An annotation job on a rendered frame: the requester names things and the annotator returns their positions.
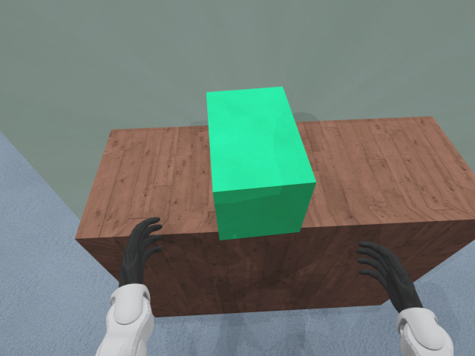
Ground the left robot hand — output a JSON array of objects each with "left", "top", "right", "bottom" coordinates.
[{"left": 119, "top": 217, "right": 163, "bottom": 287}]

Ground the robot left forearm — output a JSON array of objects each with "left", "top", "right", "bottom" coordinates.
[{"left": 95, "top": 283, "right": 154, "bottom": 356}]

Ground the pedestal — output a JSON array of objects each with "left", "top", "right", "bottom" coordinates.
[{"left": 75, "top": 116, "right": 475, "bottom": 317}]

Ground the carton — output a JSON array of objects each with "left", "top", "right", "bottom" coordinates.
[{"left": 206, "top": 87, "right": 316, "bottom": 240}]

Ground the robot right forearm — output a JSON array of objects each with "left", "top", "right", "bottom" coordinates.
[{"left": 396, "top": 307, "right": 453, "bottom": 356}]

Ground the right robot hand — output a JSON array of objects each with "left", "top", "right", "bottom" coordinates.
[{"left": 356, "top": 241, "right": 423, "bottom": 313}]

